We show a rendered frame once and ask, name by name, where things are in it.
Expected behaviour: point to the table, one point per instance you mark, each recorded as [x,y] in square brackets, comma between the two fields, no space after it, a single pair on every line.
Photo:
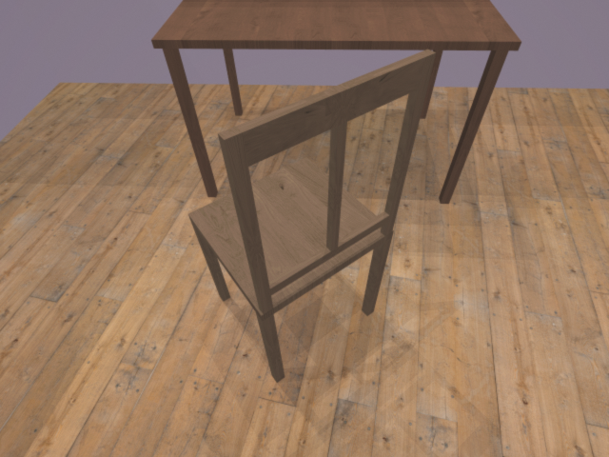
[336,25]

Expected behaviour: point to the chair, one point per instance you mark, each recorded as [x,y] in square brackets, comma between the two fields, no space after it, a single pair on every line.
[283,235]

